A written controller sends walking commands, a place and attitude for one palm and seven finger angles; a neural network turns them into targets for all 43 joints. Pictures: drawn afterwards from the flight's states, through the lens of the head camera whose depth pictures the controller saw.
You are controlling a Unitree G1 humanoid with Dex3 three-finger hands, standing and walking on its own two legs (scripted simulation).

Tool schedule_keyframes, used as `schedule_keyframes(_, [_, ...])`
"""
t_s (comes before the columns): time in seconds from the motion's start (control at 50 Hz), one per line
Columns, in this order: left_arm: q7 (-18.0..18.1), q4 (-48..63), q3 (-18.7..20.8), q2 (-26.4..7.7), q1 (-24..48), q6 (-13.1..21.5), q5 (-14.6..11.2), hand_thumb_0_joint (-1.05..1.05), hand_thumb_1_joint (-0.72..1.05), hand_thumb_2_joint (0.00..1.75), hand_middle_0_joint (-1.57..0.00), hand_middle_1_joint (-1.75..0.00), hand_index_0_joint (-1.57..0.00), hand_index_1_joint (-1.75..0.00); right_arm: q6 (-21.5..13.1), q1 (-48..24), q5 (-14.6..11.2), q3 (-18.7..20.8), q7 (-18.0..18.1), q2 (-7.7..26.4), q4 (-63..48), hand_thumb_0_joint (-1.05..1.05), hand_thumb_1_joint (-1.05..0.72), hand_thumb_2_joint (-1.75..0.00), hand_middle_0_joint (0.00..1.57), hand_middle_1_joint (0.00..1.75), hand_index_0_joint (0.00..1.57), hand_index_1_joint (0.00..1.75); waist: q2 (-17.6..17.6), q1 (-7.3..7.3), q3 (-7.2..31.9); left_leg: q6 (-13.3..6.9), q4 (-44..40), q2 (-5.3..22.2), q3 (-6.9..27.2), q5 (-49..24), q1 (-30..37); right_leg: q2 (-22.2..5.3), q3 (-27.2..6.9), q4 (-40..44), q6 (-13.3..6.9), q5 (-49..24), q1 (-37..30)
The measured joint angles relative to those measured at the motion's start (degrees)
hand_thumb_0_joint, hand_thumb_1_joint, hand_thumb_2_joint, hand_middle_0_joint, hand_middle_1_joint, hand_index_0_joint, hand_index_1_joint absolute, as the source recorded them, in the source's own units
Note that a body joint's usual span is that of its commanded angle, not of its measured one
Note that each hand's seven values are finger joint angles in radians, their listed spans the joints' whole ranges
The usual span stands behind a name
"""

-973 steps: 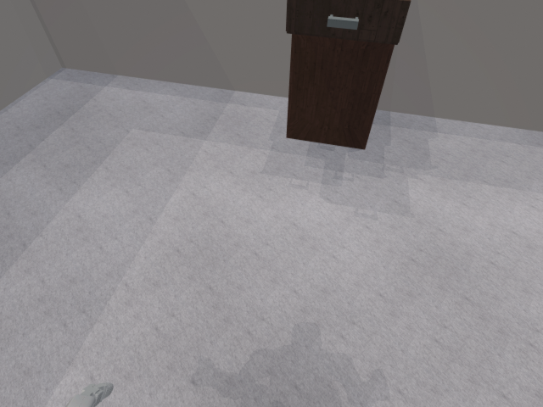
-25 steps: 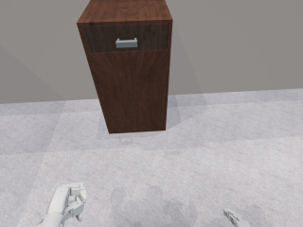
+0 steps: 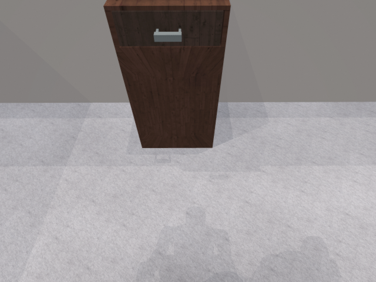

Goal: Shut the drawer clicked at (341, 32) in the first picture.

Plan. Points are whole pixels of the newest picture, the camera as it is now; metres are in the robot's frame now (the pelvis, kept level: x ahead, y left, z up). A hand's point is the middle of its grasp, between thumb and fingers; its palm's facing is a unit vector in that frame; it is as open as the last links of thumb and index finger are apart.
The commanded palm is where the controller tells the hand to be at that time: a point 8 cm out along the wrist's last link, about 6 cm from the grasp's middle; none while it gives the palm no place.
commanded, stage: let the arm hang, fingers relaxed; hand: left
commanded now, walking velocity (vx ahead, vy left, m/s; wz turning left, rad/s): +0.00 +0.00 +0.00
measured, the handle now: (168, 33) +0.98 +0.12 +0.03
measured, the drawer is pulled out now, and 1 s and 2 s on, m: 0.00 0.00 0.00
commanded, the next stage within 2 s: look to check the result in 0.42 s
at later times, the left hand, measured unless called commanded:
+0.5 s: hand out of the picture +0.01 +0.16 -0.17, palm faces +0.02 -0.97 -0.23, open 7.4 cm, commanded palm none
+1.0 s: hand out of the picture +0.06 +0.20 -0.16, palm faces +0.01 -0.96 -0.29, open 7.4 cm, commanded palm none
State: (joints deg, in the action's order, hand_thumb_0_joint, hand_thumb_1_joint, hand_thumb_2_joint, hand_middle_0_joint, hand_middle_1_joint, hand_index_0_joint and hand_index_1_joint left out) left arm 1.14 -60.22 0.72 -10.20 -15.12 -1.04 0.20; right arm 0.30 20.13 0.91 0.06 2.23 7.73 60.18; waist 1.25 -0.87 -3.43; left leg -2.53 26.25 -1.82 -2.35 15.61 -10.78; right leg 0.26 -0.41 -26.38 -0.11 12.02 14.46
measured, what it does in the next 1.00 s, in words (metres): stands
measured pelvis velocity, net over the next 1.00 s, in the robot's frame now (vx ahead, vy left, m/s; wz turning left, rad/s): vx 0.00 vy -0.02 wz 0.00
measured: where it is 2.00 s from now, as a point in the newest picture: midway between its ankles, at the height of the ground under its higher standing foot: outside the picture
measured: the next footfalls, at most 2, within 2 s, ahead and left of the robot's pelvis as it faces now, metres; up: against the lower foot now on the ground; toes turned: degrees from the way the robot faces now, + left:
none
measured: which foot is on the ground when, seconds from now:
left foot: down 0.00-1.00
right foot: down 0.00-1.00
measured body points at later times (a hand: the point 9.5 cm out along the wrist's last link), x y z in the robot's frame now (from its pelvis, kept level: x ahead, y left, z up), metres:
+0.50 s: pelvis -0.01 -0.02 +0.00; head +0.00 -0.04 +0.45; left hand +0.01 +0.21 -0.15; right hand -0.03 -0.25 -0.16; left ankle -0.02 +0.09 -0.74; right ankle +0.02 -0.12 -0.74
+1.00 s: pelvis +0.00 -0.02 +0.01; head +0.02 -0.04 +0.46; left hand +0.06 +0.25 -0.13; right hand +0.02 -0.29 -0.15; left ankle -0.02 +0.09 -0.74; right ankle +0.02 -0.12 -0.74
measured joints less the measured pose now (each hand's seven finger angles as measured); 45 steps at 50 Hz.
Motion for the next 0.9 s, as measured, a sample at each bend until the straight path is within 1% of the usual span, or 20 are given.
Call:
schedule_keyframes(0.1, [0.6,-1.6,-0.3,1.5,2.2,0.4,0.1,0.01,0.91,0.9,-0.27,-0.39,-0.27,-0.38,0.2,-3.0,0.4,0.2,0.1,0.1,1.2,0.01,-0.91,-0.9,0.21,0.3,0.2,0.3,0.6,-0.09,1.2,0.4,-1.3,0.4,0.1,-0.8,1.6,0.4,0.1,1.3,-0.4,-0.8,-1.6])
schedule_keyframes(0.24, [0.4,-2.6,-0.1,1.6,3.3,0.8,0.3,0.01,0.93,0.9,-0.21,-0.32,-0.21,-0.31,0.1,-4.4,0.5,0.8,-0.2,1.5,2.3,0.02,-0.92,-0.9,0.2,0.3,0.2,0.3,1.0,-0.08,2.0,0.9,-2.3,0.9,0.0,-1.6,2.3,1.0,0.0,2.5,-1.0,-1.8,-2.3])
schedule_keyframes(0.42, [0.1,-4.2,0.3,1.2,3.0,1.0,0.2,0.0,0.91,0.9,-0.2,-0.3,-0.2,-0.3,0.1,-3.7,0.4,0.9,-0.4,2.3,3.9,0.01,-0.91,-0.9,0.2,0.3,0.2,0.3,0.7,-0.16,0.9,1.6,-3.2,1.5,0.3,-2.4,2.4,1.5,0.3,3.7,-1.6,-2.8,-2.5])
schedule_keyframes(0.62, [-0.1,-5.4,0.8,-0.3,3.2,0.9,0.2,0.01,0.91,0.9,-0.2,-0.3,-0.2,-0.3,0.4,-3.4,0.4,1.2,-0.4,3.5,4.8,0.01,-0.91,-0.9,0.2,0.3,0.2,0.3,0.4,-0.17,-0.4,2.0,-3.3,2.0,0.6,-2.7,2.1,2.0,0.7,4.7,-2.1,-3.5,-2.7])
schedule_keyframes(0.9, [-0.5,-5.3,1.2,-2.9,6.6,1.3,0.2,0.01,0.91,0.9,-0.2,-0.3,-0.2,-0.29,-0.2,-6.6,0.4,1.3,-0.5,6.0,4.3,0.01,-0.9,-0.9,0.2,0.3,0.2,0.3,0.6,-0.1,-0.1,2.0,-4.4,1.9,0.7,-2.8,2.8,1.9,0.8,5.5,-2.1,-3.3,-3.4])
